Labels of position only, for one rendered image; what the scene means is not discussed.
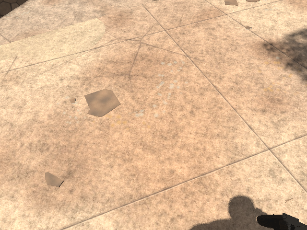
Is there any right robot hand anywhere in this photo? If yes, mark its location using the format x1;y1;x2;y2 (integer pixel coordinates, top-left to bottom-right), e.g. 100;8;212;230
257;213;307;230

